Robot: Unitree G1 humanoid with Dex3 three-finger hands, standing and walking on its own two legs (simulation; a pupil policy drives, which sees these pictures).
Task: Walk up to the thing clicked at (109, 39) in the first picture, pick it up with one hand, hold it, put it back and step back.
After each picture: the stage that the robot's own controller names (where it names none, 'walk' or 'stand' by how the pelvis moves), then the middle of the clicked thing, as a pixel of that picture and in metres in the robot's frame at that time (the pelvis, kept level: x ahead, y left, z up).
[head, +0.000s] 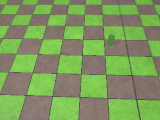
stand; (111, 40) +1.29 -0.23 -0.72
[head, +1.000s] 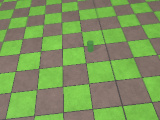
walk; (90, 46) +1.20 +0.09 -0.70
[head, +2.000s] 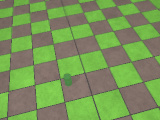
walk; (67, 79) +0.77 +0.25 -0.71
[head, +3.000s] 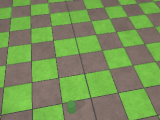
walk; (71, 107) +0.49 +0.12 -0.70
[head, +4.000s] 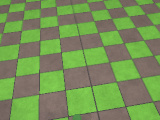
stand; out of the picture +0.45 +0.12 -0.72
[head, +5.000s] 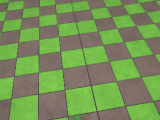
stand; out of the picture +0.43 +0.12 -0.73
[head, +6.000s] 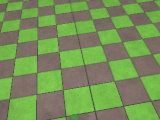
stand; out of the picture +0.44 +0.14 -0.73
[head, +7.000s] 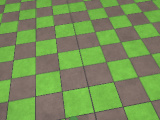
stand; out of the picture +0.42 +0.15 -0.73
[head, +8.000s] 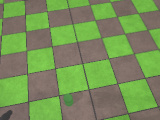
go down; (68, 100) +0.46 +0.14 -0.68
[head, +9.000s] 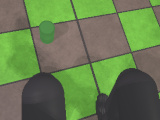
go down; (47, 33) +0.54 +0.15 -0.29
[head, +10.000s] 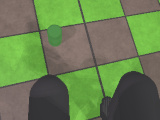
close in; (54, 36) +0.54 +0.13 -0.31
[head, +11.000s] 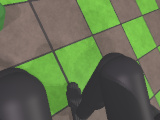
close in; out of the picture +0.54 +0.19 -0.23
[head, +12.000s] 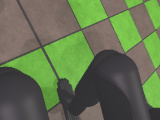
close; out of the picture +0.54 +0.21 -0.23
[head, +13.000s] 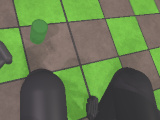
lift; (38, 32) +0.54 +0.18 -0.26
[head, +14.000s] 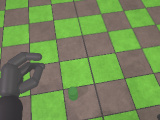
stand; (73, 93) +0.48 +0.10 -0.60
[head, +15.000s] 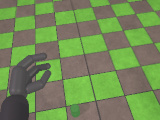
close; (75, 110) +0.45 +0.11 -0.68
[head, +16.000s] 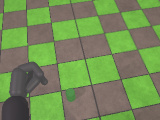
crouch; (70, 95) +0.48 +0.11 -0.63
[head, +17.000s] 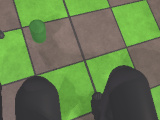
lower; (38, 32) +0.55 +0.14 -0.29
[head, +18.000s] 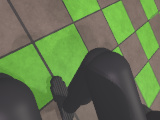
lower; out of the picture +0.54 +0.21 -0.24
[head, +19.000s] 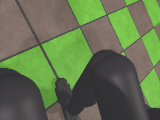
lower; out of the picture +0.54 +0.21 -0.23
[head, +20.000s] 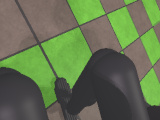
lower; out of the picture +0.54 +0.21 -0.23
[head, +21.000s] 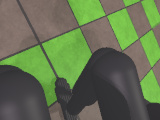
lower; out of the picture +0.54 +0.20 -0.23
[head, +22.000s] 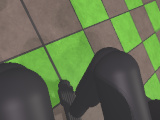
loosen; out of the picture +0.54 +0.19 -0.21
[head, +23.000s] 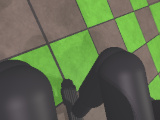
withdraw; out of the picture +0.54 +0.19 -0.21
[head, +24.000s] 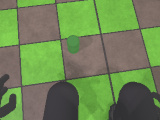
walk; (73, 45) +0.54 +0.10 -0.39
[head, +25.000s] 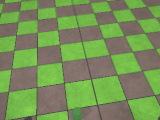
stand; (76, 114) +0.46 +0.09 -0.66
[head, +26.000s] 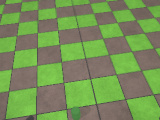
stand; (75, 113) +0.47 +0.10 -0.67
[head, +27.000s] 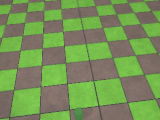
stand; (78, 114) +0.47 +0.09 -0.70
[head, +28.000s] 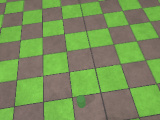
walk; (81, 101) +0.49 +0.09 -0.71
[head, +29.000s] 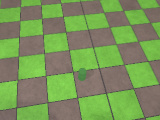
walk; (82, 74) +0.71 +0.01 -0.71
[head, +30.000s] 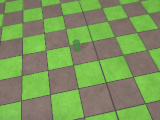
walk; (76, 45) +1.04 +0.19 -0.69
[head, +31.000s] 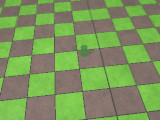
stand; (84, 51) +1.10 +0.09 -0.71
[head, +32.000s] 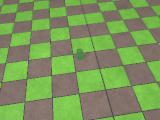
stand; (79, 54) +1.12 +0.11 -0.73
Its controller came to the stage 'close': yes
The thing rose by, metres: 0.00
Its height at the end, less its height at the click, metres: +0.00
